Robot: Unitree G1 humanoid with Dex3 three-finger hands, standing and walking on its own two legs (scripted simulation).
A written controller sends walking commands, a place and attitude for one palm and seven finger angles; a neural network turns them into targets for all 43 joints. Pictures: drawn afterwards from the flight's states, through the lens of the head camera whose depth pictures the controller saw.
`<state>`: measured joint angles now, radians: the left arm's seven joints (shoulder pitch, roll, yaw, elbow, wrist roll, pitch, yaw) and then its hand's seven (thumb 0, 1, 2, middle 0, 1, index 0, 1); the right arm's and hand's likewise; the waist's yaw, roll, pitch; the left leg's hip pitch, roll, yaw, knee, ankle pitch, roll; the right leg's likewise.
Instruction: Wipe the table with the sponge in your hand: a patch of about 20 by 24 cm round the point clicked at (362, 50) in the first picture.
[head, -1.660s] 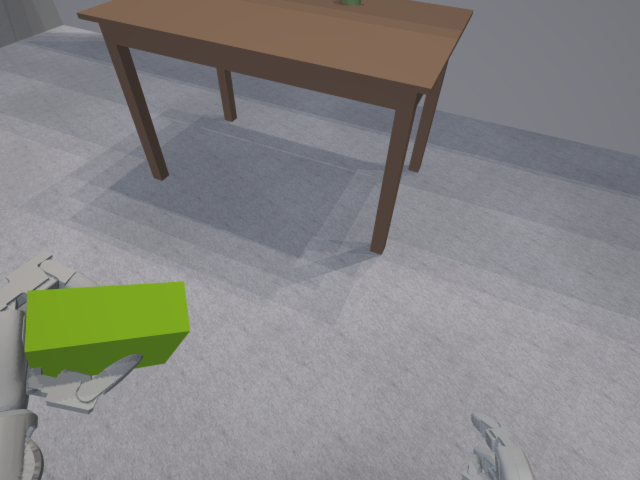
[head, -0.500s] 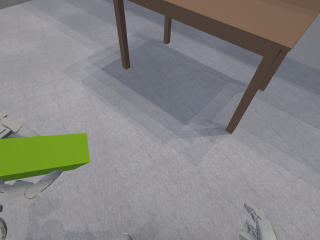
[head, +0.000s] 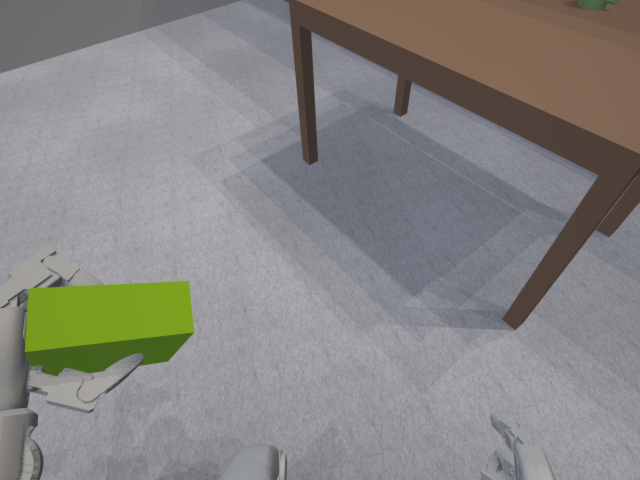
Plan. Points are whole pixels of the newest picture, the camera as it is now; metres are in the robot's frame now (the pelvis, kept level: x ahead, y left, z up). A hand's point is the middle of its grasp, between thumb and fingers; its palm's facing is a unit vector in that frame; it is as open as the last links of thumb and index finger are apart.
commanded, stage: walk to a spot facing it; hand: left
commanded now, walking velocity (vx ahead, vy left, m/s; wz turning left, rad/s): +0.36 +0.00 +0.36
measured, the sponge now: (134, 329) +0.23 +0.19 +0.14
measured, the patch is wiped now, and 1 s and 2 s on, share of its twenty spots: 0.00 0.00 0.00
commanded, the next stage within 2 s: turn to face it in 1.62 s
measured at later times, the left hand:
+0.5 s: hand (84, 227) +0.32 +0.26 +0.19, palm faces +0.47 -0.77 -0.43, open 9.4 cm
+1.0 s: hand (88, 182) +0.39 +0.29 +0.18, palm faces +0.65 -0.64 -0.40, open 9.4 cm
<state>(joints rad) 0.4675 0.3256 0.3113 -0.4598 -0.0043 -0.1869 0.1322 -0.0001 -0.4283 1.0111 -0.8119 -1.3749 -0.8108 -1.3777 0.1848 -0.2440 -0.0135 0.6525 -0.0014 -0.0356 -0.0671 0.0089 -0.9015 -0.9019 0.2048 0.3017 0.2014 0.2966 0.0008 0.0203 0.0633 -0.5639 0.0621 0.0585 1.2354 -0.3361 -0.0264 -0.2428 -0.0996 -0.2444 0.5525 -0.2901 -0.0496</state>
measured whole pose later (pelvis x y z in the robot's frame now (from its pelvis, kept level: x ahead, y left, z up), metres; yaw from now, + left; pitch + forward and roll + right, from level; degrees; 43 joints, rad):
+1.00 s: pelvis +0.26 +0.00 -0.02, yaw +18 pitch -2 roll +0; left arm 0.46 0.41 0.41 -0.62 -0.02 -0.24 0.19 0.00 -0.43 1.01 -0.82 -1.37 -0.81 -1.37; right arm 0.18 -0.25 -0.07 0.55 0.01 -0.06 -0.08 0.01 -0.90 -0.90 0.20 0.30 0.20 0.30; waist 0.00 -0.05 0.10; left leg -0.39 0.07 0.17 0.66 -0.21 0.04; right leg -0.31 -0.17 -0.14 0.98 -0.52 0.04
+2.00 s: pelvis +0.46 +0.02 +0.00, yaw +35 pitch -1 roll -1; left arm 0.48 0.37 0.38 -0.57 -0.03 -0.22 0.14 0.00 -0.44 1.02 -0.82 -1.37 -0.82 -1.37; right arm 0.18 -0.10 0.06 0.58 0.01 -0.11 -0.03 0.01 -0.90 -0.90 0.21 0.30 0.20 0.30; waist 0.07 0.03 0.06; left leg -0.29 0.13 0.13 0.56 -0.24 -0.03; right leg -0.40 -0.05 -0.12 0.73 -0.34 0.06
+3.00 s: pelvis +0.41 -0.08 +0.00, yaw +0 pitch +1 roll +1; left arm 0.58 0.43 0.42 -0.60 -0.06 -0.18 0.13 0.00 -0.44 1.02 -0.83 -1.36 -0.82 -1.36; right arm 0.13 -0.25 -0.03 0.56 0.01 0.06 -0.02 0.01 -0.90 -0.90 0.20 0.30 0.20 0.30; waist -0.02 0.02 0.13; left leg -0.49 0.08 0.05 1.03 -0.43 -0.10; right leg -0.35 0.04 -0.01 0.53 -0.19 -0.07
